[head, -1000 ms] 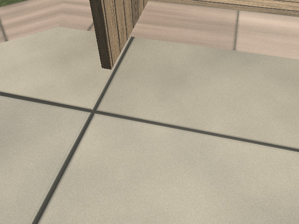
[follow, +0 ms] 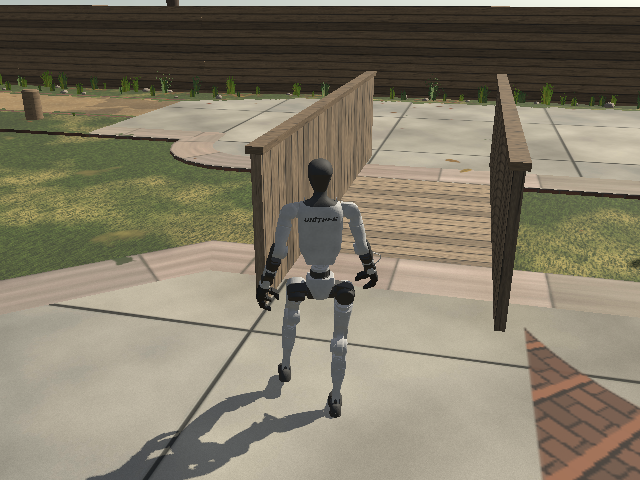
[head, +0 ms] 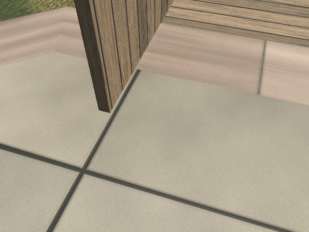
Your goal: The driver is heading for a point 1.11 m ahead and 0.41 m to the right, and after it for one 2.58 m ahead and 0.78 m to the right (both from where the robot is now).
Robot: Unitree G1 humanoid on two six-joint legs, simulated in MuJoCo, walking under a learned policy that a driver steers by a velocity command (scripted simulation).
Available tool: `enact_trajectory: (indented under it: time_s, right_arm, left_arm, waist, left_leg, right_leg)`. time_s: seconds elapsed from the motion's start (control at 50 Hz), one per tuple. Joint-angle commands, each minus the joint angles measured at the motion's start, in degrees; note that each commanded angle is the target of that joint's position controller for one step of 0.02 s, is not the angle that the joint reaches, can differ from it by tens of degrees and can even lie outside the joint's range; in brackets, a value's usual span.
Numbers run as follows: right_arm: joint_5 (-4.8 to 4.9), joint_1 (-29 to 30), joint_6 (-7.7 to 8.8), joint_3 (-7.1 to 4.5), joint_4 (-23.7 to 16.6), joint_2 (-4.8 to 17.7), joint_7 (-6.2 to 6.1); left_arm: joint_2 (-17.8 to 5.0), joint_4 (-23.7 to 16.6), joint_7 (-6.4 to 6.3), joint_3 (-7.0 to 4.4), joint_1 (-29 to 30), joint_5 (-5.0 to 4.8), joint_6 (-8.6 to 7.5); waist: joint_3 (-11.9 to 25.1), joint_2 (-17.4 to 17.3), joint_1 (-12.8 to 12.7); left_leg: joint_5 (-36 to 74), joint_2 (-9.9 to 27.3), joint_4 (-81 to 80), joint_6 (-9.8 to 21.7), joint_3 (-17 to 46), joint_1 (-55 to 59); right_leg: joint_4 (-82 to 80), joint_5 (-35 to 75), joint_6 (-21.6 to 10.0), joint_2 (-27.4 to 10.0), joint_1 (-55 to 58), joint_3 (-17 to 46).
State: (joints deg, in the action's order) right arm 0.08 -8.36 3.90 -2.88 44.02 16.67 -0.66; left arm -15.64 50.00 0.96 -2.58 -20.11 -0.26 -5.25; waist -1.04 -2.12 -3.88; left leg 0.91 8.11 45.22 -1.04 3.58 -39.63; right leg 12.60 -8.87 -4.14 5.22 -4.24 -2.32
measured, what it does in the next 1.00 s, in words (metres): walks ahead, turning right: left foot, then right foot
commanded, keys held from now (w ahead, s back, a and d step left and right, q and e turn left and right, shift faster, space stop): w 0.22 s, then w+e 0.78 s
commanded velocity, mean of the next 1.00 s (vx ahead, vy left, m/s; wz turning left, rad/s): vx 0.50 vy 0.00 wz -0.33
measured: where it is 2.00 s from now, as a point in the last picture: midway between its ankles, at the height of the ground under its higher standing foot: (240, 135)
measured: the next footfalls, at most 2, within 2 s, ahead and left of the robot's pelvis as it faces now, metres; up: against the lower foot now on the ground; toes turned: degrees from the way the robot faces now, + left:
left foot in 0.22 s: +0.30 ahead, +0.16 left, +0.00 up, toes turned +2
right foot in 0.76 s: +0.57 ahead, -0.11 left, +0.00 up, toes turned -17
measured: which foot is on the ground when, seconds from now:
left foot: up 0.00-0.20, down 0.22-0.76, up 0.78-1.00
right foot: down 0.00-0.24, up 0.26-0.74, down 0.76-1.00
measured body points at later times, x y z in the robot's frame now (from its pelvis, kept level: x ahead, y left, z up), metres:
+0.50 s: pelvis +0.28 +0.07 +0.00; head +0.30 +0.07 +0.45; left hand +0.43 +0.33 -0.12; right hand +0.31 -0.21 -0.12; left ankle +0.26 +0.16 -0.75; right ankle +0.38 -0.12 -0.67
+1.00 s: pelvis +0.55 -0.04 +0.00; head +0.58 -0.06 +0.45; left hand +0.73 +0.20 -0.11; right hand +0.63 -0.35 -0.10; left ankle +0.71 +0.11 -0.68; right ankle +0.54 -0.10 -0.75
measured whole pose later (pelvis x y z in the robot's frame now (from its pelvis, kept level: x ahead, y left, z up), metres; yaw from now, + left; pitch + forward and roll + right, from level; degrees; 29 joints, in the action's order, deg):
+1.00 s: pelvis +0.55 -0.04 +0.00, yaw -23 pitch +1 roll +0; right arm -0.8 -5.5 5.8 -2.9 41.9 17.7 -0.2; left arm -15.8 41.6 0.7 -3.8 -17.6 -0.7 -3.0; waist -2.9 -1.7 -2.5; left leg -13.2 6.0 54.2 -2.6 4.8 -36.0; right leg 20.2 -9.0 -6.2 7.0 -11.9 4.0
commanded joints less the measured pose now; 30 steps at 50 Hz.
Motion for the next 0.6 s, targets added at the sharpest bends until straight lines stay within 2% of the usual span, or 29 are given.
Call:
enact_trajectory:
  time_s: [0.02,0.08,0.14,0.16,0.18,0.2,0.22,0.24,0.26,0.28,0.3,0.32,0.34,0.38,0.42,0.46,0.5,0.54,0.56,0.6]
  right_arm:
    - [0.36,5.04,1.22,0.01,-4.22,1.95,0.68]
    - [0.85,9.89,1.68,0.27,-6.2,2.09,1.79]
    - [1.0,10.99,2.12,0.09,-7.59,3.29,2.79]
    - [1.01,9.58,2.22,-0.16,-7.39,4.05,2.93]
    - [0.94,6.03,2.34,-0.74,-6.6,5.27,2.9]
    - [0.82,-1.81,2.39,-2.04,-4.21,7.6,2.56]
    - [0.2,-12.45,2.25,-3.31,-1.85,11.25,2.0]
    - [-0.39,-17.81,1.72,-4.86,-0.58,16.82,1.79]
    - [-0.18,-18.55,1.6,-3.32,-0.85,11.03,1.8]
    - [-0.21,-14.49,1.62,-2.29,-1.19,8.2,1.64]
    - [-0.18,-10.18,1.64,-1.82,-1.77,6.88,1.56]
    - [-0.19,-6.96,1.8,-1.16,-1.75,4.43,1.8]
    - [-0.54,-5.06,2.3,-1.11,-1.68,4.39,1.74]
    - [-0.74,-3.73,3.15,-1.25,-0.86,3.74,1.92]
    - [-1.04,-3.48,3.59,-1.63,0.14,4.59,1.69]
    - [-1.15,-4.31,3.54,-1.9,1.15,5.33,1.2]
    - [-1.03,-4.16,3.26,-2.0,1.57,6.13,0.71]
    - [-0.86,-5.54,3.06,-2.21,2.16,7.36,0.2]
    - [-0.42,-6.66,2.79,-2.44,2.87,8.33,-0.25]
    - [0.34,-8.53,1.79,-2.73,4.13,8.83,-0.59]
  left_arm:
    - [-10.17,-2.92,-0.72,-2.12,0.9,-0.66,-0.47]
    - [-10.23,-1.16,-0.76,-2.09,-2.42,-0.79,0.59]
    - [-10.84,-0.19,-0.98,-2.38,-3.27,-0.92,1.72]
    - [-11.28,-0.14,-1.08,-2.53,-2.87,-0.94,2.01]
    - [-11.8,-0.33,-1.15,-2.62,-1.74,-0.93,2.28]
    - [-11.07,-0.55,-1.18,-2.26,-0.96,-0.73,2.56]
    - [-8.68,-1.99,-1.3,-1.12,-0.6,0.21,2.38]
    - [-2.11,-3.32,-0.78,0.94,-6.96,0.17,1.12]
    - [-5.28,-2.24,-0.69,0.28,-5.06,-0.83,-0.07]
    - [-9.66,-3.69,-0.47,-1.1,-0.21,-2.63,-0.62]
    - [-9.4,-4.4,-0.6,-1.11,2.58,-2.72,-0.66]
    - [-8.64,-4.38,-0.89,-1.34,4.66,-1.75,-0.16]
    - [-7.66,-4.27,-0.95,-1.59,2.65,-1.63,0.6]
    - [-5.52,-3.27,-0.83,-1.4,0.47,-1.61,2.09]
    - [-4.75,-4.08,-1.08,-1.45,2.11,-1.57,2.91]
    - [-4.25,-5.42,-1.03,-1.42,4.87,-1.16,2.92]
    - [-3.52,-6.54,-0.38,-1.16,7.93,-0.94,2.51]
    - [-2.28,-8.51,0.49,-0.43,13.68,-0.48,2.28]
    - [-2.11,-9.82,0.81,-0.26,15.87,-0.27,2.3]
    - [-2.47,-11.35,1.48,-0.37,17.65,-0.71,2.25]
  waist:
    - [-3.09,3.51,-0.06]
    - [-4.01,3.75,-1.82]
    - [-3.34,5.19,-0.9]
    - [-2.33,6.03,0.18]
    - [-0.07,6.75,2.57]
    - [5.13,5.93,6.66]
    - [13.89,3.13,10.98]
    - [21.63,-10.97,9.24]
    - [22.58,-9.96,11.05]
    - [13.63,-6.37,10.66]
    - [8.66,-3.22,8.75]
    - [3.78,-0.52,7.48]
    - [2.92,-4.38,5.09]
    - [1.53,-4.23,3.62]
    - [-0.29,-2.3,3.15]
    - [-1.32,-1.46,3.68]
    - [-1.89,-1.31,4.5]
    - [-3.26,-0.17,6.7]
    - [-3.88,0.56,7.37]
    - [-4.33,0.51,7.93]
  left_leg:
    - [6.33,-1.32,-8.41,-0.49,-1.76,3.39]
    - [4.28,-2.47,-13.28,0.19,-2.16,2.1]
    - [-2.19,-3.69,-16.69,2.26,-2.21,3.21]
    - [-4.48,-4.46,-17.36,3.09,-2.79,5.88]
    - [-5.92,-6.02,-18.59,4.26,-4.18,11.63]
    - [-4.93,-7.53,-20.19,6.1,-5.6,23.1]
    - [-3.19,-1.02,-17.08,9.53,0.89,40.8]
    - [-13.39,13.37,-19.78,18.37,26.88,63.35]
    - [-17.68,15.38,-26.17,18.36,36.43,63.35]
    - [-17.51,13.7,-27.24,15.36,27.21,56.18]
    - [-13.29,11.49,-28.74,13.73,19.58,48.26]
    - [-10.08,8.2,-31.38,11.86,13.66,41.6]
    - [-8.03,7.68,-33.49,11.7,10.05,37.18]
    - [-3.04,6.11,-36.41,12.06,4.56,32.3]
    - [1.74,5.83,-37.78,12.17,0.06,31.2]
    - [4.53,5.37,-38.4,11.92,-3.77,32.15]
    - [4.41,4.12,-39.06,10.89,-7.71,32.49]
    - [4.33,5.01,-39.84,10.71,-9.61,33.39]
    - [3.99,6.12,-39.68,10.65,-9.68,35.67]
    - [5.02,7.04,-37.91,10.0,-11.25,41.66]
  right_leg:
    - [-7.47,3.24,-8.13,-15.6,-4.29,8.34]
    - [-4.86,4.98,-8.08,-17.43,1.72,8.45]
    - [-0.79,10.52,-6.98,-19.84,7.49,9.51]
    - [1.15,14.83,-6.4,-20.15,8.57,9.63]
    - [5.51,23.7,-5.59,-19.38,8.75,8.7]
    - [14.95,31.4,-4.12,-16.48,6.76,6.17]
    - [29.94,24.32,-2.12,-13.68,-2.94,3.85]
    - [51.88,-3.08,2.47,-3.6,-28.37,0.86]
    - [59.21,-23.86,2.0,-2.89,-35.54,9.78]
    - [61.81,-20.39,1.14,-5.85,-39.46,10.84]
    - [59.66,-15.23,1.19,-8.84,-38.32,9.06]
    - [55.91,-11.33,1.35,-10.36,-36.95,8.62]
    - [53.93,-7.99,1.96,-12.01,-33.39,9.02]
    - [53.15,-5.25,3.24,-12.45,-30.13,8.67]
    - [50.76,-1.85,4.06,-12.44,-32.71,9.21]
    - [44.58,3.61,4.56,-12.22,-34.9,9.49]
    - [36.38,10.05,4.39,-11.81,-33.56,7.48]
    - [29.94,13.46,3.86,-11.21,-32.7,4.49]
    - [27.38,13.15,3.62,-11.19,-33.91,4.11]
    - [23.99,12.42,2.92,-11.03,-36.39,3.37]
